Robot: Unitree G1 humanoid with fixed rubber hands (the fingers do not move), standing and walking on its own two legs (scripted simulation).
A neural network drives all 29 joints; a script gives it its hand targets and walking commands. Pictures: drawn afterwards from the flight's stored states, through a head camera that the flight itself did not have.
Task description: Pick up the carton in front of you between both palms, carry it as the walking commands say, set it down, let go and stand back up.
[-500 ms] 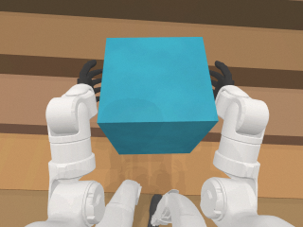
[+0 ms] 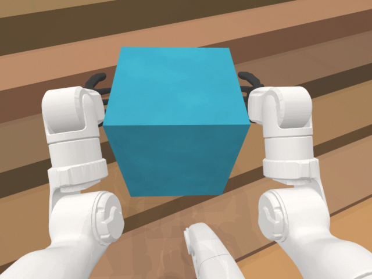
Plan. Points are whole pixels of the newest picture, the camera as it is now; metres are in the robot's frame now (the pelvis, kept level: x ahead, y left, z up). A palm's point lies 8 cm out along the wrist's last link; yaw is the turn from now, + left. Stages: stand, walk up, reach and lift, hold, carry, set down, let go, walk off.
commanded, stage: carry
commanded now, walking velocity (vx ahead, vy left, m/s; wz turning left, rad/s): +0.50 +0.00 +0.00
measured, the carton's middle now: (176, 127) +0.39 -0.07 +0.11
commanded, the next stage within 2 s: none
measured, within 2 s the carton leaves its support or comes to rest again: neither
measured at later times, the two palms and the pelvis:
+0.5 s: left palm out of the picture +0.66 +0.10 +0.29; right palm out of the picture +0.72 -0.20 +0.30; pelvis +0.30 -0.11 +0.16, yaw +2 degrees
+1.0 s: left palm out of the picture +1.01 +0.06 +0.50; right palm out of the picture +0.97 -0.24 +0.50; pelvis +0.61 -0.05 +0.32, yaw +0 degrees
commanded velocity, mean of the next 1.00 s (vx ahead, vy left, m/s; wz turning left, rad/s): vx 0.50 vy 0.00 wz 0.00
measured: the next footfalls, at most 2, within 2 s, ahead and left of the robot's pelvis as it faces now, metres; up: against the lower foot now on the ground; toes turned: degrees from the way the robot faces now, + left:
right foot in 0.24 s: +0.39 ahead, -0.19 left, +0.16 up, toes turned -8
left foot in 0.70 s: +0.61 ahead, +0.05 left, +0.32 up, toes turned +7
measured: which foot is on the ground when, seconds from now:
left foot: down 0.00-0.24, up 0.26-0.68, down 0.70-1.00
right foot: up 0.00-0.22, down 0.24-0.76, up 0.78-1.00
